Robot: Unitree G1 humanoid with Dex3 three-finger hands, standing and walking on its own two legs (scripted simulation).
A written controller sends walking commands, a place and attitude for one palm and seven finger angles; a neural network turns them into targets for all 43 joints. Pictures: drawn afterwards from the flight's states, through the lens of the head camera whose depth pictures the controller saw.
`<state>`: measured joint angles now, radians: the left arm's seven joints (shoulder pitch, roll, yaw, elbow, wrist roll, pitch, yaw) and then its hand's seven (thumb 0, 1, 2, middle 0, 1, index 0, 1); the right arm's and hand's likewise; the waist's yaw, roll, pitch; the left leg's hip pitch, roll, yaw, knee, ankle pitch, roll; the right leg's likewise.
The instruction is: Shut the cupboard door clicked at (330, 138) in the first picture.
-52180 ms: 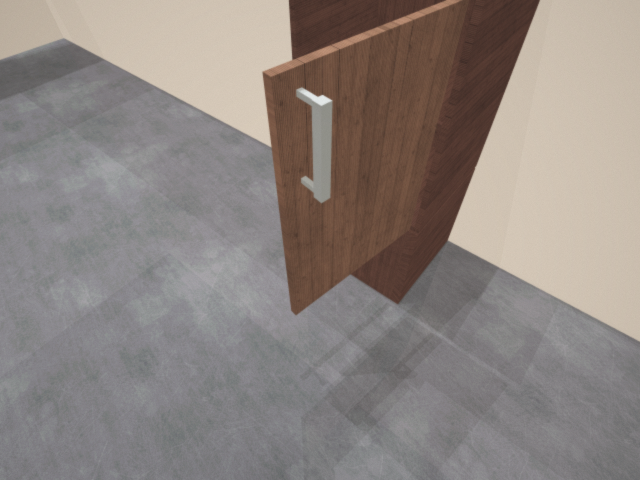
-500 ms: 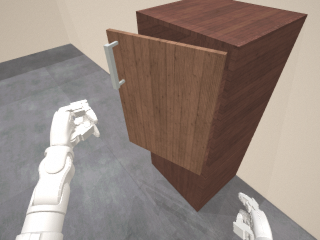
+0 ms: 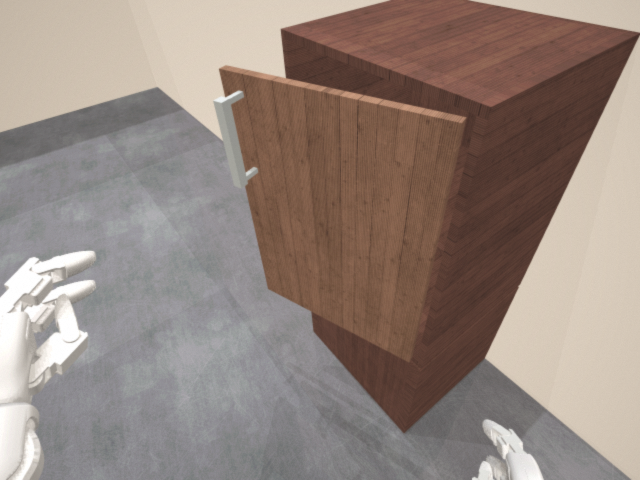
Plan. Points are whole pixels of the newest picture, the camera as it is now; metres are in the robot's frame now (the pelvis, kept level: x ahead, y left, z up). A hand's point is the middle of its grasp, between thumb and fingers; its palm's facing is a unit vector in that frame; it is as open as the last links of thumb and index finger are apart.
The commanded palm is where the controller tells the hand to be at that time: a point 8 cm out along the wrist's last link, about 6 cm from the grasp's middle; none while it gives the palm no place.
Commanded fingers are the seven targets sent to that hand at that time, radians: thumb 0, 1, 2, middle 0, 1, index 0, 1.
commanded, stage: draw the hand back to the body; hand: left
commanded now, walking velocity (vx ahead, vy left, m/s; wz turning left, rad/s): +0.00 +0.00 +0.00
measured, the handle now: (239, 141) +0.63 +0.21 +0.13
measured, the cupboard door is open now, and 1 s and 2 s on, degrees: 19 19 19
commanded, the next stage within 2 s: step back with the hand held close in 0.44 s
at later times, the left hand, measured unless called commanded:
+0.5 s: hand (71, 337) +0.20 +0.26 +0.16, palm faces +0.47 -0.78 -0.42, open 7.4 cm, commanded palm +0.15 +0.30 +0.18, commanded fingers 0.00 0.90 0.90 -0.20 -0.30 -0.20 -0.30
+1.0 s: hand (13, 375) +0.16 +0.29 +0.16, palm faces +0.41 -0.77 -0.48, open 7.4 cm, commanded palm +0.10 +0.32 +0.18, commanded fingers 0.00 0.90 0.90 -0.20 -0.30 -0.20 -0.30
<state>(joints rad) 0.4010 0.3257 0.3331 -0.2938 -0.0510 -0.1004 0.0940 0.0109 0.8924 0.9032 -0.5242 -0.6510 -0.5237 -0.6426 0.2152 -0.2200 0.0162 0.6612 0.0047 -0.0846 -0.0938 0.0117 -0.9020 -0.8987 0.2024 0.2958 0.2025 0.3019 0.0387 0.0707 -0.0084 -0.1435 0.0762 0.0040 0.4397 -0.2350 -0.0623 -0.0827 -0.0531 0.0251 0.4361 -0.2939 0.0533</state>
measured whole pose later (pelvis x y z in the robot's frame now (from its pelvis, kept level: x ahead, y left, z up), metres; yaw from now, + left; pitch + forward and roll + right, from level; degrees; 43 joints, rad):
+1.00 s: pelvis -0.05 +0.03 -0.01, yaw -1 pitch +0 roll -1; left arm 0.53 0.45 0.43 -0.45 -0.07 -0.14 0.14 0.01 0.89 0.90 -0.21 -0.31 -0.21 -0.30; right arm 0.17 -0.22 0.00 0.56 0.02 0.01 -0.11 0.01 -0.90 -0.90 0.20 0.30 0.20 0.30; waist 0.00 0.02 -0.01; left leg -0.34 0.06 0.03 0.55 -0.21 -0.03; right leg -0.27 -0.07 0.02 0.51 -0.24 0.08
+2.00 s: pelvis -0.37 +0.05 -0.01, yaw +9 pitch +0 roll +0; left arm 0.30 0.38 0.45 -0.33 -0.03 -0.20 0.22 0.00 0.89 0.90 -0.20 -0.30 -0.20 -0.30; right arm 0.26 -0.23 0.00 0.66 0.01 -0.13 -0.12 0.01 -0.90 -0.90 0.20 0.30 0.20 0.30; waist 0.03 -0.04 -0.05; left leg -0.24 0.03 0.08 0.59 -0.36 0.01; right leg -0.47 -0.01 0.02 0.87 -0.42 -0.01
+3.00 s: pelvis -0.31 +0.02 -0.01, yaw +0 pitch +2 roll +0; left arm 0.61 0.42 0.40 -0.53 -0.05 -0.15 0.16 0.01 0.89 0.90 -0.21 -0.31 -0.21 -0.30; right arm 0.21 -0.17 0.04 0.61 0.01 -0.04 -0.07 0.01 -0.90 -0.90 0.21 0.30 0.21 0.30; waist -0.01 -0.01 0.01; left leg -0.35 0.05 0.11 0.54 -0.22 0.01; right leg -0.18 0.02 -0.06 0.51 -0.37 -0.03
